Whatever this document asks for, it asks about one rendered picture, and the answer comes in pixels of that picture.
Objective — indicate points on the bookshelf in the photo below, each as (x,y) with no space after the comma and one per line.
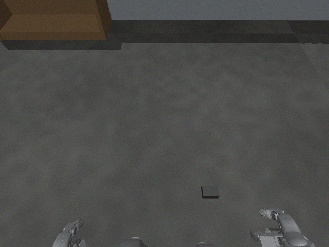
(54,20)

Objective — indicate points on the right robot arm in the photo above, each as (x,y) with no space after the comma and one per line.
(296,239)

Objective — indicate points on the small box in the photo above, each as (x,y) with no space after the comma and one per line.
(210,191)

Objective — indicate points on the right robot hand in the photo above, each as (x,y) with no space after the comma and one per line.
(271,236)

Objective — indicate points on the left robot hand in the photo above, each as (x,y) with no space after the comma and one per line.
(64,239)

